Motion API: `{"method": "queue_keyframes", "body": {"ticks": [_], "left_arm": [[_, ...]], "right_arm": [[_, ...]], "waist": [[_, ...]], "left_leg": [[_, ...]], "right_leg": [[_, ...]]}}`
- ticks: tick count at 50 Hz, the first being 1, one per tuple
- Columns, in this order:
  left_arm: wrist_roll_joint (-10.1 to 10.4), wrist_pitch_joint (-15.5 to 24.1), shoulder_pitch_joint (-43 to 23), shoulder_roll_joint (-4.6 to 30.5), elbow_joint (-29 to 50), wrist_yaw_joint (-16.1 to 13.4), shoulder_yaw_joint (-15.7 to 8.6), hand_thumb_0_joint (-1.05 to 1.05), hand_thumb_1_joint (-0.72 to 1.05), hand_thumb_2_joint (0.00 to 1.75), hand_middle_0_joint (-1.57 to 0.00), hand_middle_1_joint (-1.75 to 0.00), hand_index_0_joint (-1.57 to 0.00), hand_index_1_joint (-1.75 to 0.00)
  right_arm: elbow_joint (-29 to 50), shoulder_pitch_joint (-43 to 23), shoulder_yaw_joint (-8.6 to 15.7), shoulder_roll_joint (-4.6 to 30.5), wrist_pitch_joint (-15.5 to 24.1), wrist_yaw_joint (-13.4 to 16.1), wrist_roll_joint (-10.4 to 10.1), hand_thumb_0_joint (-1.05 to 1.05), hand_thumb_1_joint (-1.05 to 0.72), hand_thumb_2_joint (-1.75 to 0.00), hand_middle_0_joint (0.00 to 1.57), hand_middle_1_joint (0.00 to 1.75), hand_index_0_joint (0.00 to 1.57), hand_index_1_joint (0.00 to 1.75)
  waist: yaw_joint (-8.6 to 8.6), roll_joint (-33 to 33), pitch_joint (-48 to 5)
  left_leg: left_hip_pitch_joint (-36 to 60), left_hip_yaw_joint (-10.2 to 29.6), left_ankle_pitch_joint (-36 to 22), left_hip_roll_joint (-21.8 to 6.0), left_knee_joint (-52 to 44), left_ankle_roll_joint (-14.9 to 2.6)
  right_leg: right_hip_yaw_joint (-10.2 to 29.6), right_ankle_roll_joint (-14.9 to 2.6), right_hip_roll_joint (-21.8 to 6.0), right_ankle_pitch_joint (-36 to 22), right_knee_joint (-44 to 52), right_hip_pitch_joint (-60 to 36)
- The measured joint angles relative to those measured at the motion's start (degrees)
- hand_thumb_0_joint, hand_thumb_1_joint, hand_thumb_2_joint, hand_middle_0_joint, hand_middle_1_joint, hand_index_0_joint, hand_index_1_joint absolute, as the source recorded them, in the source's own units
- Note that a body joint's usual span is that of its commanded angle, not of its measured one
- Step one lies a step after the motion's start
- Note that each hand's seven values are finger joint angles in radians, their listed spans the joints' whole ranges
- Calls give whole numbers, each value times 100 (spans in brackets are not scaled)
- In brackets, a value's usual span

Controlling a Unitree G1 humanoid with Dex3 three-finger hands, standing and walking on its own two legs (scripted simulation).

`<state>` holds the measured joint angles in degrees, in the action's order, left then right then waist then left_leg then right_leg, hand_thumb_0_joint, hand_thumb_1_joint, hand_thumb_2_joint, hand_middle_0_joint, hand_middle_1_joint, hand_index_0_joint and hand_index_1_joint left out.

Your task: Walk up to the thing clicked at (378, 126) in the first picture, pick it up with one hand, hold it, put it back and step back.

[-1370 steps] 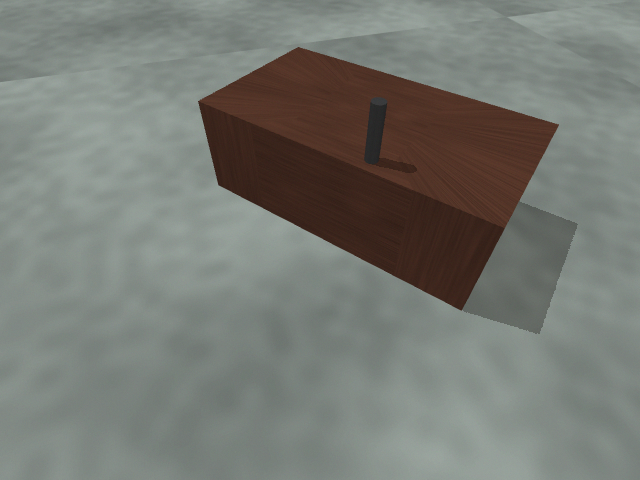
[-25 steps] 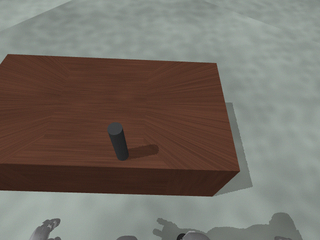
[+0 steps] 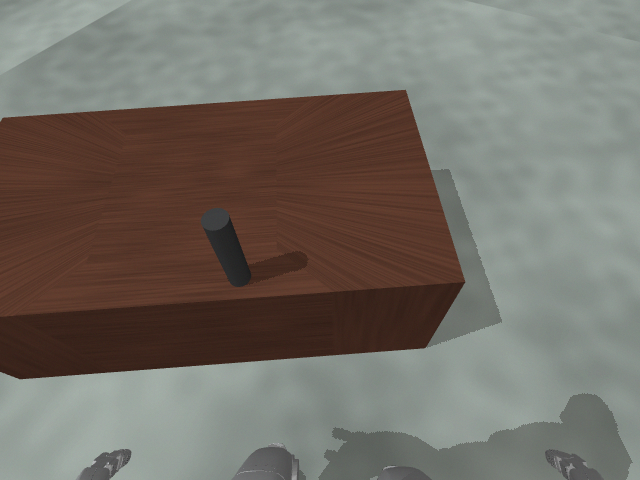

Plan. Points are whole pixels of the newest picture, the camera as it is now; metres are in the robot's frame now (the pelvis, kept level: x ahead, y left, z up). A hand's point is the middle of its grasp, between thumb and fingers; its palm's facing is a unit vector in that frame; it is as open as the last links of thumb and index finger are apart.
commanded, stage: step back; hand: left
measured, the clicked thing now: (229, 251) +0.54 +0.21 -0.20
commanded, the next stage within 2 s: none
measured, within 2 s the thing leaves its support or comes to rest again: neither
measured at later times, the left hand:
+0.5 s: hand out of the picture -0.04 +0.27 -0.14, palm faces +0.04 -0.94 -0.34, open 7.4 cm
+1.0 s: hand out of the picture -0.18 +0.23 -0.12, palm faces +0.03 -0.89 -0.45, open 7.4 cm
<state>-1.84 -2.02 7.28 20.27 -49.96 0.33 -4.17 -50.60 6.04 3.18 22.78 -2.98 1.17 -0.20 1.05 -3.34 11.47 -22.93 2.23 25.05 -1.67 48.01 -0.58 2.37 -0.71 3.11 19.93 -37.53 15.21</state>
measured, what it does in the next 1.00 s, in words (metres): walks backwards: left foot, then right foot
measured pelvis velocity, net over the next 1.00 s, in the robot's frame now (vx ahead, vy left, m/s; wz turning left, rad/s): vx -0.28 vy -0.05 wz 0.06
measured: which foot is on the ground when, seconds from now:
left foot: up 0.00-0.26, down 0.28-0.72, up 0.74-1.00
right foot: down 0.00-0.30, up 0.32-0.66, down 0.68-1.00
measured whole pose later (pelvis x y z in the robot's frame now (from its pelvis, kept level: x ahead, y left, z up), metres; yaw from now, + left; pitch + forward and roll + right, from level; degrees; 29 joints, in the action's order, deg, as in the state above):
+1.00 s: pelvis -0.28 -0.05 +0.01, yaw +3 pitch +0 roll +1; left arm -2.3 -2.3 8.1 21.0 -44.9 -0.8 -4.5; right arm -50.6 11.8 3.0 23.7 -2.6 1.6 0.5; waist -0.1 -1.8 9.2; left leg -19.9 4.9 28.7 3.9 50.8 1.3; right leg -0.9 -0.8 -1.8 14.9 -36.1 21.0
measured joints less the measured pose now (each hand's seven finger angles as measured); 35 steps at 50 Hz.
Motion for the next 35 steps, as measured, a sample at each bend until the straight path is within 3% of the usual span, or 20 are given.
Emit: {"method": "queue_keyframes", "body": {"ticks": [2,4,7,11,13,15,17,19,21,24,27,30,34,35], "left_arm": [[5,12,94,0,84,17,11,1,90,90,-20,-30,-21,-30],[33,-6,129,-27,151,-5,20,1,90,90,-20,-30,-21,-30],[21,-27,80,-42,299,-47,33,1,90,90,-20,-30,-21,-30],[0,-28,-43,-1,547,-89,41,1,90,90,-20,-30,-21,-30],[31,-58,-121,70,638,-85,46,1,90,90,-20,-30,-21,-30],[74,-122,-225,216,641,-72,17,1,90,90,-20,-30,-21,-30],[89,-195,-181,248,551,-91,-29,1,90,90,-20,-30,-21,-30],[68,-262,-95,210,401,-102,-29,1,90,90,-20,-30,-20,-30],[100,-267,32,226,328,-73,-47,1,90,90,-20,-30,-20,-30],[109,-223,249,281,301,-35,-107,1,90,90,-20,-30,-20,-30],[80,-206,398,327,246,-38,-144,1,90,90,-20,-30,-20,-30],[67,-197,497,344,178,-26,-130,1,90,90,-20,-30,-20,-30],[59,-112,563,327,36,7,-99,1,90,90,-20,-30,-20,-30],[44,-90,496,222,-59,2,-99,1,90,90,-20,-30,-20,-30]], "right_arm": [[-35,-20,-20,-43,-34,2,-22,1,-90,-89,20,30,21,30],[-13,15,-48,-11,-5,-2,-62,1,-90,-89,20,30,21,30],[26,98,-75,76,60,34,-65,1,-90,-89,20,30,21,30],[54,159,-66,154,101,59,-19,1,-90,-89,20,30,20,30],[59,207,-49,138,147,43,28,1,-90,-89,20,30,20,30],[-11,173,-16,-27,181,27,107,1,-90,-89,20,30,20,30],[1,205,-57,-153,172,-56,188,1,-90,-89,20,30,20,30],[27,279,-87,-188,186,-107,208,1,-90,-89,20,30,21,30],[31,321,-108,-234,179,-100,227,1,-90,-89,20,30,21,30],[94,286,-92,-257,187,-83,204,1,-90,-89,21,30,21,30],[229,175,-55,-228,197,-65,169,1,-90,-89,21,30,21,30],[377,9,-29,-155,194,-57,164,1,-90,-89,21,30,21,30],[521,-182,-13,-11,110,-81,170,1,-90,-89,21,30,21,30],[497,-238,15,80,75,-81,153,1,-90,-89,21,30,21,30]], "waist": [[-156,205,-100],[-172,269,-187],[-199,273,-266],[-173,239,-194],[-124,289,-140],[-182,655,31],[-246,816,28],[-101,653,-72],[-108,620,-182],[-202,652,-273],[-245,656,-234],[-287,603,-147],[-302,467,-128],[-250,217,-50]], "left_leg": [[-160,119,588,393,907,35],[-254,320,659,655,1500,44],[-192,446,510,750,1625,112],[260,287,399,513,432,150],[603,116,9,368,-608,106],[814,-84,-534,524,-1085,-7],[790,-185,-609,519,-1093,-75],[711,5,-721,333,-1143,-104],[706,40,-942,199,-1408,-85],[626,-42,-1220,78,-1688,-39],[466,-103,-1393,8,-1727,-24],[252,-205,-1484,-84,-1590,5],[-163,-301,-1512,-203,-1160,160],[-238,-157,-1520,-322,-1029,188]], "right_leg": [[195,-46,-150,-97,25,94],[219,-44,-255,-276,220,127],[166,-25,-312,-478,361,269],[-26,38,-310,-596,254,505],[-154,83,-347,-558,17,666],[-32,119,-535,-490,-311,793],[290,38,-312,327,-891,979],[409,30,119,951,-1887,1145],[570,18,373,960,-2715,1253],[757,83,456,751,-3280,1199],[788,226,319,723,-3007,884],[626,297,56,809,-2041,450],[249,206,-262,472,-170,-246],[111,155,-132,416,-21,-334]]}}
